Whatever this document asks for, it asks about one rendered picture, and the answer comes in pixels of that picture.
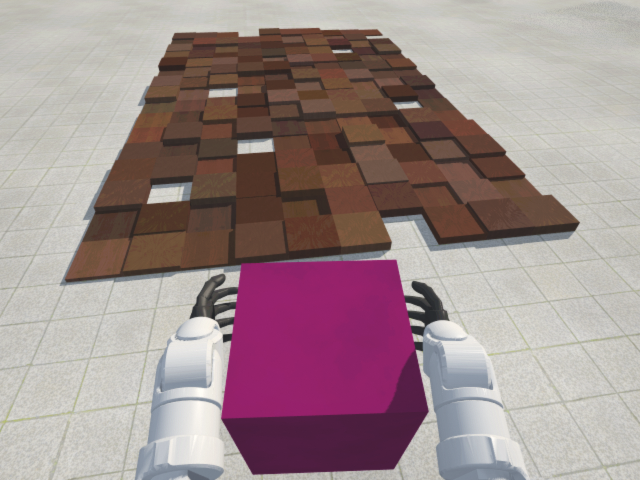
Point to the left robot forearm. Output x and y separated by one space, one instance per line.
183 441

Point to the right robot forearm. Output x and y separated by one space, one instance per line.
475 443

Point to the left robot hand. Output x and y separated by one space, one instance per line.
206 299

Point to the carton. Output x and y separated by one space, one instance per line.
323 374

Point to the right robot hand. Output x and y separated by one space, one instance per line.
432 306

